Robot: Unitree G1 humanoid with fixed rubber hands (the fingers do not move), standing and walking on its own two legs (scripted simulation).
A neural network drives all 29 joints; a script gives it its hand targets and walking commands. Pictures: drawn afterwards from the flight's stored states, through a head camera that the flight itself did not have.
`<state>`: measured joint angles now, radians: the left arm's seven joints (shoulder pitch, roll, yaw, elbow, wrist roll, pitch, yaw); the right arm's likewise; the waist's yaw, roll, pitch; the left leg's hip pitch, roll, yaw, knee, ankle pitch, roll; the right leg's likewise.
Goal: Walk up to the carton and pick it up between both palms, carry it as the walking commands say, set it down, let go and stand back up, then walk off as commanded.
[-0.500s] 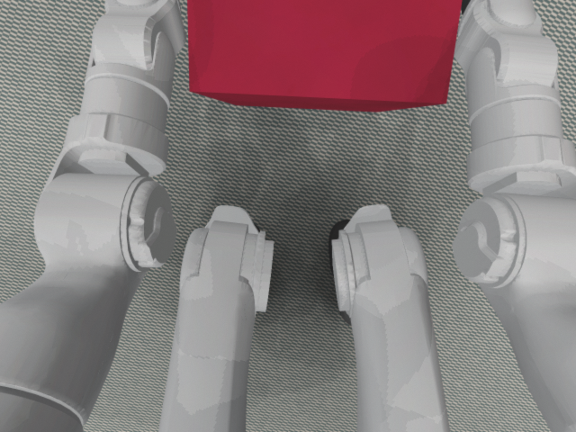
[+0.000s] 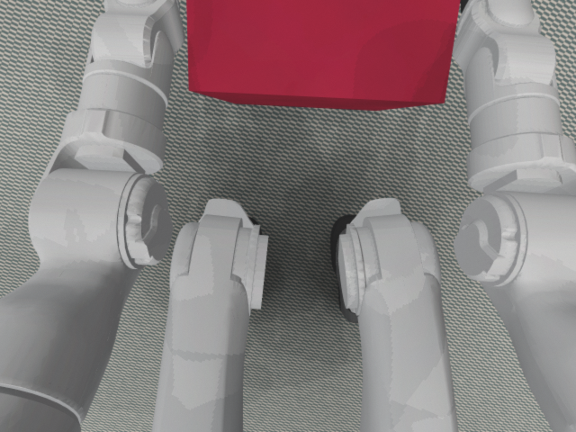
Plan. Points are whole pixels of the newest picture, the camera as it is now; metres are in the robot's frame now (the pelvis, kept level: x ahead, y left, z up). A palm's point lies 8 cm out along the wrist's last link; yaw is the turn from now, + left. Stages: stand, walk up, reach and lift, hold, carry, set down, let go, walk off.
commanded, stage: set down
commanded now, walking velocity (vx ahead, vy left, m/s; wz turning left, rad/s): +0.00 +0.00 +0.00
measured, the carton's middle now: out of the picture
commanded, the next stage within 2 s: none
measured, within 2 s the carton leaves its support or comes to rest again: neither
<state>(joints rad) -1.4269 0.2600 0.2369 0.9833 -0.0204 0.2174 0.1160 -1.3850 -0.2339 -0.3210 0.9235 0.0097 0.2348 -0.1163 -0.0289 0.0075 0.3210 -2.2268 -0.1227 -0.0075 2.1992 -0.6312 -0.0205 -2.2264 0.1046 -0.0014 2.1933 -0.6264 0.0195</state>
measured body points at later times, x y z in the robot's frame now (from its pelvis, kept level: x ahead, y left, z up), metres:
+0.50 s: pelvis -0.01 +0.00 -0.01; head +0.36 +0.00 +0.24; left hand +0.56 +0.15 -0.17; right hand +0.55 -0.18 -0.17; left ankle +0.10 +0.11 -0.34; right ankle +0.10 -0.11 -0.34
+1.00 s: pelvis -0.01 +0.00 -0.01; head +0.35 +0.00 +0.23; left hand +0.56 +0.15 -0.18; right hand +0.55 -0.18 -0.18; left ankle +0.10 +0.11 -0.34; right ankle +0.10 -0.11 -0.34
